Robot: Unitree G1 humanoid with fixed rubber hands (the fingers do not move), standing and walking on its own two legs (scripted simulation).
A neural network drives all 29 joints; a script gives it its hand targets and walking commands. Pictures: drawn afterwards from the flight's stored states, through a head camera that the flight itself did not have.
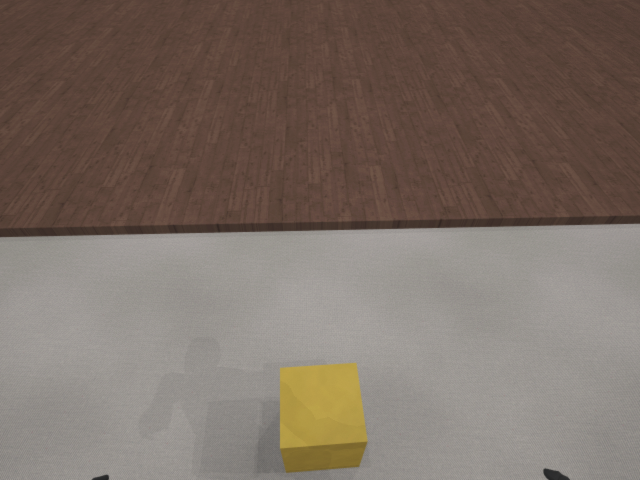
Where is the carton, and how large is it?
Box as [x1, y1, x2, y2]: [280, 363, 367, 472]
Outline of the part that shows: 356,363 280,368 280,449 286,472 350,467 359,465 367,441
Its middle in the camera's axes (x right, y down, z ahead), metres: +0.00 +0.50 +1.08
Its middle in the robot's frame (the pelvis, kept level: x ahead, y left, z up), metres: +0.42 +0.00 -0.66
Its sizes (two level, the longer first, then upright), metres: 0.210 0.200 0.250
